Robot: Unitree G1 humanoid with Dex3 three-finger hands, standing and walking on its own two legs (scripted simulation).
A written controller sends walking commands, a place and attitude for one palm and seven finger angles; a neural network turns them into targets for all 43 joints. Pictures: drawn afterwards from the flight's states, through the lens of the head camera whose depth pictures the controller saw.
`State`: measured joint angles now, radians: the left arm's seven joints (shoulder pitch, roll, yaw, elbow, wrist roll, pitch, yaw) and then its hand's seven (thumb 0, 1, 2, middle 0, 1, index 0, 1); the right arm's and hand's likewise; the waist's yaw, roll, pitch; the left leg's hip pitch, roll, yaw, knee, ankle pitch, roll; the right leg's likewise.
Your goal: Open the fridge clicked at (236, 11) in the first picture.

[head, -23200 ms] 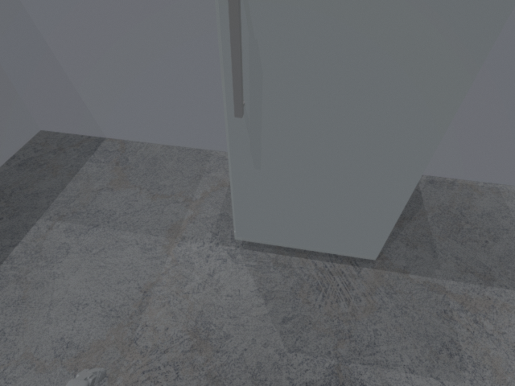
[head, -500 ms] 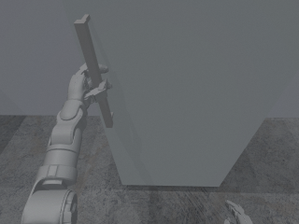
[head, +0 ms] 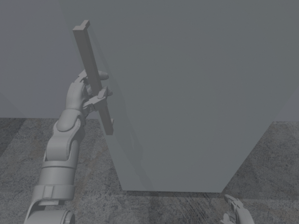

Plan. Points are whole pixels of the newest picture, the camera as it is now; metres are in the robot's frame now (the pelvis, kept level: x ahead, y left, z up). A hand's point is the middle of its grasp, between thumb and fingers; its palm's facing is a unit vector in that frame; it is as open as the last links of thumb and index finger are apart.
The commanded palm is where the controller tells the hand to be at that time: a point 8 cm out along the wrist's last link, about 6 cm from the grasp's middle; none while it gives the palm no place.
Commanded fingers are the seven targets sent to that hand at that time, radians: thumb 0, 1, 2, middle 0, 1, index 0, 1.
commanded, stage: pull the door a little, standing still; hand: left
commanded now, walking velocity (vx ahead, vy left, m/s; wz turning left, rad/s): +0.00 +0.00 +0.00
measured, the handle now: (100, 88) +0.43 +0.17 +0.16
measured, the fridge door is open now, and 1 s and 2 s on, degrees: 0 23 49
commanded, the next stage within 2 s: walk backward, drawing the door open in 0.34 s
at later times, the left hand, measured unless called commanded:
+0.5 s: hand (100, 128) +0.28 +0.13 +0.17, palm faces -0.01 -0.99 -0.12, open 6.4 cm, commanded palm +0.25 +0.19 +0.17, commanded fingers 0.00 0.90 0.90 -0.45 -1.40 -0.45 -1.40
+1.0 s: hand (111, 183) +0.17 +0.08 +0.16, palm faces +0.11 -0.97 -0.22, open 7.0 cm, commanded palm +0.13 +0.13 +0.17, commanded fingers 0.00 0.90 0.90 -0.45 -1.40 -0.45 -1.40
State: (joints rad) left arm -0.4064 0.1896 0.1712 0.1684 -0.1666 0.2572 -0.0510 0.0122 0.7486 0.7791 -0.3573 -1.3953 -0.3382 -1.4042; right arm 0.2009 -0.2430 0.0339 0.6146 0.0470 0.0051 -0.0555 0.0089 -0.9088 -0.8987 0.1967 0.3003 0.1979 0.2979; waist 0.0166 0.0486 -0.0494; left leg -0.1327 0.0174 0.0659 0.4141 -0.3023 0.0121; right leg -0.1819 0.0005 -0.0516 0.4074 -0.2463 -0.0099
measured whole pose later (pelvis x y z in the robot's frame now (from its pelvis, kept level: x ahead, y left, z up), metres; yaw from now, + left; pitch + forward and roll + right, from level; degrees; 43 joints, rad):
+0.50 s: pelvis +0.02 +0.00 +0.00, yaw -1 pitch +2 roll +0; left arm 0.15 0.20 0.08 -0.45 -0.17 0.26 -0.06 0.00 0.69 0.75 -0.34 -1.36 -0.26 -1.35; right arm 0.19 -0.24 0.05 0.54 0.03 0.04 -0.03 0.01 -0.91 -0.90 0.20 0.30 0.20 0.30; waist 0.03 0.06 -0.09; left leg -0.12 0.02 0.06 0.45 -0.33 0.01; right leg -0.16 0.01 -0.04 0.41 -0.28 -0.01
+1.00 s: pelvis -0.09 -0.04 -0.01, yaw +3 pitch +1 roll +0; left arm 0.24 0.19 -0.02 -0.49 0.00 -0.05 0.11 -0.07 0.63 0.70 -0.42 -1.40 -0.22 -1.31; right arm 0.19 -0.18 0.03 0.55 -0.02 0.04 -0.06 0.01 -0.91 -0.90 0.20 0.30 0.20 0.30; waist -0.05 0.06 0.04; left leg -0.31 0.03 -0.03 0.50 -0.20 -0.01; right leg -0.33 0.01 -0.13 0.46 -0.15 -0.07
